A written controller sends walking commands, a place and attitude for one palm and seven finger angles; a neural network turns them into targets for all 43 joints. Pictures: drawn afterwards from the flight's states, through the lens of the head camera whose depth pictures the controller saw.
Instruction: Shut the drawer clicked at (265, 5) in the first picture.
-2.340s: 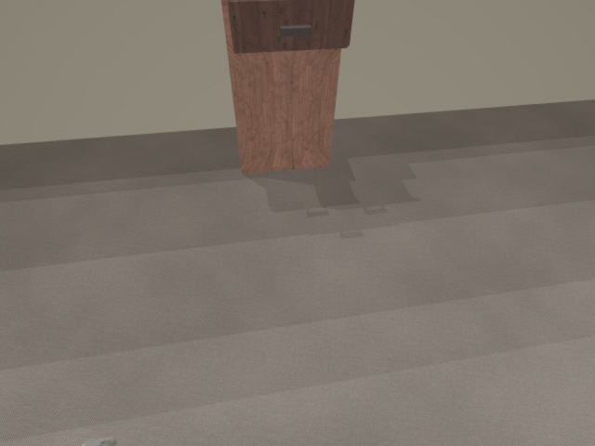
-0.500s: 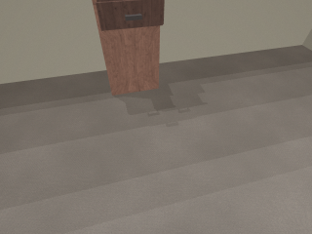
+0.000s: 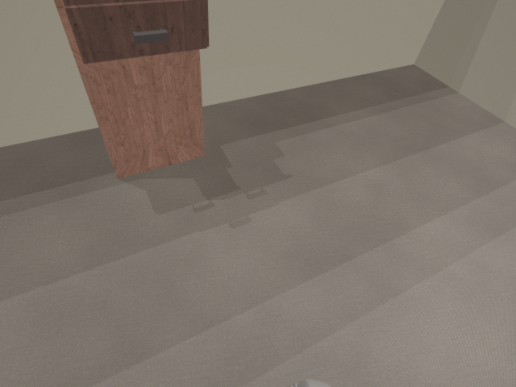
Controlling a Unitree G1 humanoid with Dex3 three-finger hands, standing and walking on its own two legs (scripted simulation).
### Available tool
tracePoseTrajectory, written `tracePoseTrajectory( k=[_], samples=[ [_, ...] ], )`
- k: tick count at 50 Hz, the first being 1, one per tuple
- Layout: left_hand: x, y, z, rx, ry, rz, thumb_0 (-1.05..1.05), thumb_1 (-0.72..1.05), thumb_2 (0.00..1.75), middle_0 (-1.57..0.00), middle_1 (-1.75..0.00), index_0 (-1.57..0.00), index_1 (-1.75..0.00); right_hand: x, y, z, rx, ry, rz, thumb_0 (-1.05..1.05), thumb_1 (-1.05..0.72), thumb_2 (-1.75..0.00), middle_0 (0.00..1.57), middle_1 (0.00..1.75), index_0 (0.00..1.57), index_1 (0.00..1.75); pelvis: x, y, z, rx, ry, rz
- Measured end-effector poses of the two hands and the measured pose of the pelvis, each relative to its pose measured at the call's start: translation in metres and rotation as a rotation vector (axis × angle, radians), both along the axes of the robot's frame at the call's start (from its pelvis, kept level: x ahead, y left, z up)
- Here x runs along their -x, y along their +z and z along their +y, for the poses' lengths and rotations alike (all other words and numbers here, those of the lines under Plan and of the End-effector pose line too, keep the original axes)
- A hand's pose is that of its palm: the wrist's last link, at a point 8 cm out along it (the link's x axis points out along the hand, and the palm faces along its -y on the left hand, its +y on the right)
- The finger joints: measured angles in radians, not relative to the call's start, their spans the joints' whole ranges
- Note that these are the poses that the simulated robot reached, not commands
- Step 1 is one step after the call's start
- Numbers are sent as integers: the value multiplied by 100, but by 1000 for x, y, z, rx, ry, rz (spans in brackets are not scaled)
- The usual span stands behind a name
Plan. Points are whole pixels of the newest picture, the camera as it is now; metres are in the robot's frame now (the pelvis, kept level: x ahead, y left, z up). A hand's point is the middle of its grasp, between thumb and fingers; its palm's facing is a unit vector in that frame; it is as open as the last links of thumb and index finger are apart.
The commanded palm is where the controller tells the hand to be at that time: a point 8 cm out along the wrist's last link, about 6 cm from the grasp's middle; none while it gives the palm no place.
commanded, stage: walk to a spot facing it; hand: left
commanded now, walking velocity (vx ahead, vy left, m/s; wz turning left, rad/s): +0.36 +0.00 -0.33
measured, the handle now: (149, 33) +1.09 +0.45 +0.02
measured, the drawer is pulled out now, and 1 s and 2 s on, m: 0.18 0.18 0.18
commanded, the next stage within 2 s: turn to face it in 1.18 s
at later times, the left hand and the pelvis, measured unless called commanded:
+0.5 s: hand (211, 282) +0.35 +0.12 -0.17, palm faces -0.14 -0.97 -0.19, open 7.2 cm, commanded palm none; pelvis +0.22 -0.04 -0.01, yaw -10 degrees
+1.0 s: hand (199, 239) +0.46 +0.17 -0.18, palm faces -0.20 -0.97 -0.13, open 7.4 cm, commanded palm none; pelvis +0.43 +0.00 +0.00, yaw -17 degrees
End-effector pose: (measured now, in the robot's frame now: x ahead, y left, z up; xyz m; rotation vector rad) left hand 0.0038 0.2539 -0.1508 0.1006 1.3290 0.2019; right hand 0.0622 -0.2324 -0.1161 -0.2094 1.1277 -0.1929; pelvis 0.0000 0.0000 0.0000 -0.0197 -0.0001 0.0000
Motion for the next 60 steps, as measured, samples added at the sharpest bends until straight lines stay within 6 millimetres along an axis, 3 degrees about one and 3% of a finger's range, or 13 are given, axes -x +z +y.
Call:
tracePoseTrajectory(
  k=[3,7,13,17,20,23,29,35,40,42,46,51,60],
  samples=[
    [-73,11,10,-17,-64,-102,1,91,90,-19,-30,-20,-30,22,0,-5,13,-62,89,-2,-95,-90,21,30,20,30,-22,3,6,-6,-28,4],
    [-160,20,3,-14,-159,-187,1,91,90,-19,-30,-20,-30,54,-4,-1,2,-152,223,-1,-93,-90,20,30,20,30,-53,3,9,-10,-63,-2],
    [-274,20,-41,21,-301,-245,1,91,90,-19,-30,-20,-30,89,-11,21,-74,-280,433,0,-92,-90,20,30,20,30,-108,-5,0,-13,-109,-6],
    [-336,10,-79,42,-365,-291,1,91,90,-19,-30,-20,-30,90,-20,34,-147,-345,557,0,-91,-90,20,30,20,30,-153,-19,-18,-13,-129,-12],
    [-353,3,-94,47,-352,-303,1,91,90,-20,-30,-20,-30,63,-30,30,-180,-369,568,0,-91,-90,20,30,20,30,-178,-25,-31,-14,-147,-27],
    [-344,3,-96,43,-329,-224,0,91,90,-20,-30,-20,-30,4,-35,16,-175,-359,466,1,-91,-90,20,30,20,30,-201,-17,-36,-7,-164,-37],
    [-345,17,-61,-45,-268,-131,-3,95,90,-20,-30,-21,-30,-133,-33,-11,-150,-289,192,0,-91,-90,20,30,20,30,-245,-3,-38,1,-184,-16],
    [-341,10,-40,-30,-214,-21,-1,93,90,-20,-30,-20,-30,-230,-19,-39,-67,-219,91,2,-96,-90,20,30,20,30,-298,-2,-26,14,-191,-12],
    [-344,-12,-26,16,-171,100,0,91,90,-20,-30,-20,-30,-312,-12,-38,-1,-167,4,1,-93,-90,20,30,20,30,-350,-13,-10,23,-204,-18],
    [-353,-16,-22,30,-182,151,0,91,90,-20,-30,-20,-30,-334,-10,-33,14,-168,-33,1,-93,-90,20,30,20,30,-366,-15,-5,8,-229,-27],
    [-398,-10,-24,44,-235,164,1,91,90,-20,-30,-20,-30,-345,-5,-16,-7,-225,-27,0,-92,-90,20,30,20,30,-396,-5,-2,1,-268,-33],
    [-480,2,-40,51,-289,76,1,91,90,-20,-30,-20,-30,-328,-7,-3,-40,-332,89,0,-95,-90,20,30,20,30,-433,4,-6,-6,-315,-21],
    [-646,12,-100,8,-479,-59,1,92,90,-20,-30,-20,-30,-294,-23,13,-161,-530,308,0,-92,-90,20,30,20,30,-498,-1,-44,-21,-413,-17]
  ],
)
